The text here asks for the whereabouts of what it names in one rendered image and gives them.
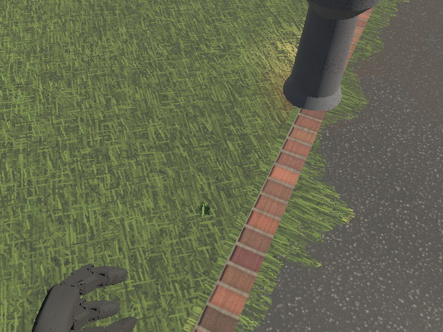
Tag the robot left hand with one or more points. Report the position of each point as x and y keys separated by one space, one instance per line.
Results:
x=63 y=311

